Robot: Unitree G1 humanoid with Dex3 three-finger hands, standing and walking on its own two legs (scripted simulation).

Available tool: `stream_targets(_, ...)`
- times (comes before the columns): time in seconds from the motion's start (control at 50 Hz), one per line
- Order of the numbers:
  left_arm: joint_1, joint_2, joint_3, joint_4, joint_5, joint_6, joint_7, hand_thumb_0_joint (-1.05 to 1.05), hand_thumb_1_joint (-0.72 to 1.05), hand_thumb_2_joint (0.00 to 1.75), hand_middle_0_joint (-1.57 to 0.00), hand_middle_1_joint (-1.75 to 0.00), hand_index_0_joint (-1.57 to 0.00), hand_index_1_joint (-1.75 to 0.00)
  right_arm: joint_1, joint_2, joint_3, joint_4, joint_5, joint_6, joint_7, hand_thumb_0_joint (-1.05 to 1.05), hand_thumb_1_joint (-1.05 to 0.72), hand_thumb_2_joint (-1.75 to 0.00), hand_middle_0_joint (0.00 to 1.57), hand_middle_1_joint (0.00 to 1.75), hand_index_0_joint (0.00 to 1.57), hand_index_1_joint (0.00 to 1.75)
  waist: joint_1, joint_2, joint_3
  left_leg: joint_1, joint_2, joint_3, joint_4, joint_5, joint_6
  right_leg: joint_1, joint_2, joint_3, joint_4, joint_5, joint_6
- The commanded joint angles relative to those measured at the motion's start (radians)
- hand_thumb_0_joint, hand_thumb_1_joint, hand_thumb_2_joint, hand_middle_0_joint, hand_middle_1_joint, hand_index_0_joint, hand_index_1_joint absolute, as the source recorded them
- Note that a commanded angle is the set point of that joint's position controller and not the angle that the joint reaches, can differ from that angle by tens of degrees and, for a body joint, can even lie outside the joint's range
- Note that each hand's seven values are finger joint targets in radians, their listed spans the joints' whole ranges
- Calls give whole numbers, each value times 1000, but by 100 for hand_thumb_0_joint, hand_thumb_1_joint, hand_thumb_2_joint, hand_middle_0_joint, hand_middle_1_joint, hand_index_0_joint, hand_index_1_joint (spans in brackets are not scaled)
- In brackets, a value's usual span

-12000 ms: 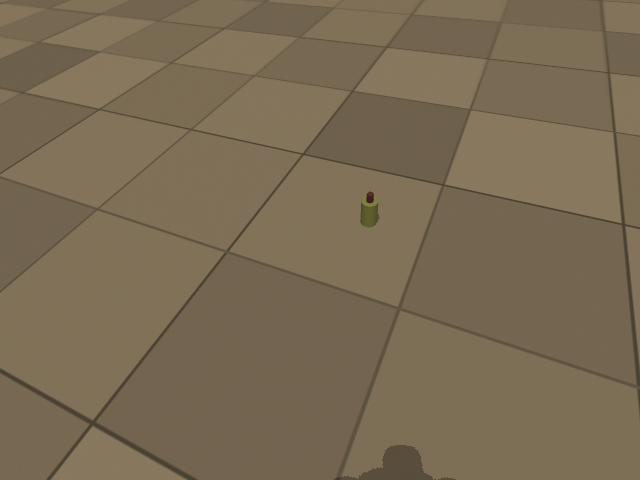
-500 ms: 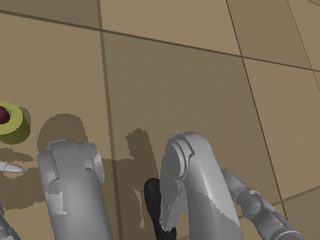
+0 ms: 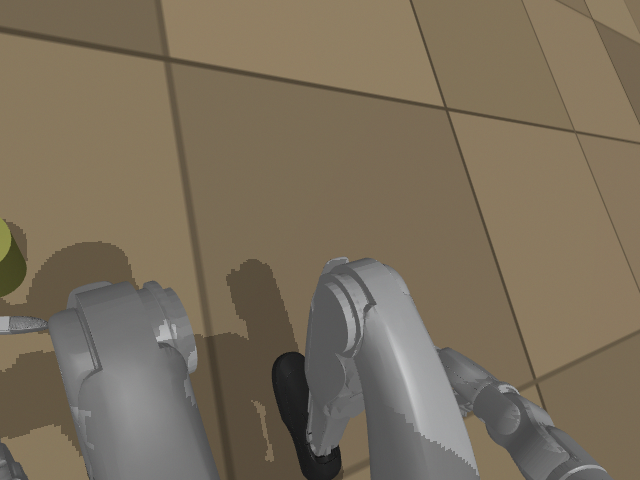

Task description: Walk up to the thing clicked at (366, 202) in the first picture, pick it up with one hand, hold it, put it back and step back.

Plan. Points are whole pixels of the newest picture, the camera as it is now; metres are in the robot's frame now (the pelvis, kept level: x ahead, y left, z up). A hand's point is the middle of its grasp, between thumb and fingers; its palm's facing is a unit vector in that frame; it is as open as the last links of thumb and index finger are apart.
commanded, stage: close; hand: left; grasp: from the side
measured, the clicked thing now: out of the picture +0.40 +0.32 -0.19
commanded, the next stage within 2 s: settle in 0.74 s
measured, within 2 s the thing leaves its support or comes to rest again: leaves its support in 1.16 s
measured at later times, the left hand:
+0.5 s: hand out of the picture +0.38 +0.32 -0.16, palm faces +0.40 -0.92 -0.01, open 11.0 cm
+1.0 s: hand out of the picture +0.39 +0.32 -0.16, palm faces +0.44 -0.90 -0.01, open 8.3 cm
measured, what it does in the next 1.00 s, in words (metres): stands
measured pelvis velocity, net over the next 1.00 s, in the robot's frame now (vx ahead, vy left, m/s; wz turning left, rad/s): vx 0.00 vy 0.00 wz -0.02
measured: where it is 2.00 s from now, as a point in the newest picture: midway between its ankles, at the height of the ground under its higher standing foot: (233, 469)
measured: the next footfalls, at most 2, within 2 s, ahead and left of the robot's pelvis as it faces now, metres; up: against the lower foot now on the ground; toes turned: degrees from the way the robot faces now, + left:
none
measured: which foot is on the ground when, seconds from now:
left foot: down 0.00-1.00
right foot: down 0.00-1.00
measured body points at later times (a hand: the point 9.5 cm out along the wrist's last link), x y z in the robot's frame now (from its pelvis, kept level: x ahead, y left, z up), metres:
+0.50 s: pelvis +0.00 +0.00 +0.00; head +0.20 +0.20 +0.35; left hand +0.35 +0.36 -0.16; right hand +0.20 -0.22 -0.03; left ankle +0.09 +0.14 -0.24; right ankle +0.13 -0.12 -0.24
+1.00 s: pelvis +0.00 +0.00 +0.00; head +0.21 +0.20 +0.35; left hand +0.36 +0.37 -0.16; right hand +0.19 -0.23 -0.03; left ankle +0.09 +0.14 -0.24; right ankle +0.13 -0.12 -0.24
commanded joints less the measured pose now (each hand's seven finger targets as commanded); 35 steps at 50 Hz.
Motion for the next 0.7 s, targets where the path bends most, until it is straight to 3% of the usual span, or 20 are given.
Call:
stream_targets(0.0,-161,203,-13,-152,17,-94,16,0,-34,13,-7,-4,-5,-5,-9,-342,-124,-27,-10,4,-14,0,-90,-90,20,30,20,30,-88,576,-539,388,47,145,-327,20,2,192,14,-120,-191,138,-66)
stream_targets(0.04,-179,165,-51,-151,11,-94,14,0,-33,15,-7,-5,-5,-6,-10,-348,-126,-29,-8,3,-11,0,-89,-90,20,30,20,30,-106,553,-543,403,48,128,-330,31,-1,177,13,-127,-188,148,-64)
stream_targets(0.1,-175,129,-76,-121,-9,-87,16,0,-21,27,-26,-23,-25,-24,-12,-352,-120,-27,-4,0,-7,0,-89,-90,20,30,20,30,-120,507,-531,386,43,116,-317,26,5,184,14,-132,-196,157,-55)
stream_targets(0.16,-179,157,-56,-108,-20,-87,28,0,-16,32,-31,-28,-30,-29,-10,-351,-115,-20,-1,0,-6,0,-89,-90,20,30,20,30,-101,481,-523,365,41,116,-307,31,9,188,18,-129,-201,155,-57)
stream_targets(0.3,-175,222,-17,-99,23,-99,82,0,12,51,-42,-41,-41,-41,-12,-341,-93,-30,-17,24,-4,0,-87,-90,20,30,20,30,-85,550,-503,388,52,113,-322,70,-2,207,21,-132,-190,174,-63)
stream_targets(0.36,-196,245,-3,-111,34,-105,99,0,22,59,-51,-49,-49,-50,-9,-341,-90,-29,-22,31,-3,0,-87,-90,20,30,20,30,-97,560,-510,386,53,114,-318,62,1,217,24,-134,-196,169,-62)
stream_targets(0.42,-221,227,-34,-124,44,-108,101,0,33,67,-59,-57,-58,-58,-6,-349,-93,-31,-26,37,-3,0,-87,-89,20,30,20,30,-123,577,-509,408,58,102,-332,59,-3,205,22,-138,-191,174,-61)
stream_targets(0.48,-248,238,-38,-108,40,-97,106,0,41,73,-66,-64,-65,-65,-9,-351,-91,-30,-19,37,-4,0,-86,-89,20,30,20,30,-135,536,-485,358,54,108,-320,9,9,191,23,-137,-208,141,-58)
stream_targets(0.54,-233,230,-19,-83,22,-86,119,0,42,82,-74,-75,-73,-75,-5,-352,-89,-36,-17,35,-2,0,-87,-89,20,30,20,30,-122,493,-495,349,53,107,-312,-12,15,204,26,-138,-222,126,-54)
stream_targets(0.6,-253,231,-35,-90,24,-93,122,0,42,90,-83,-86,-83,-86,-8,-343,-82,-35,-17,33,-3,0,-87,-89,20,30,20,30,-125,481,-501,337,50,111,-302,-3,21,212,29,-136,-225,137,-54)
stream_targets(0.62,-253,240,-18,-79,26,-93,128,0,44,92,-87,-89,-86,-89,-4,-347,-83,-35,-15,33,-3,0,-87,-89,20,30,20,30,-125,486,-489,338,52,103,-312,-7,17,204,28,-141,-218,131,-54)
stream_targets(0.68,-271,250,-20,-93,32,-99,128,0,44,99,-94,-96,-93,-97,3,-348,-85,-32,-16,35,-4,0,-87,-89,20,30,20,30,-127,508,-501,357,56,101,-316,9,13,206,29,-140,-213,145,-56)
